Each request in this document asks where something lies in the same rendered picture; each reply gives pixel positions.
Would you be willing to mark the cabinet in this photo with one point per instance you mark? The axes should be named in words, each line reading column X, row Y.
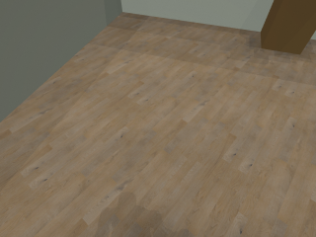
column 289, row 26

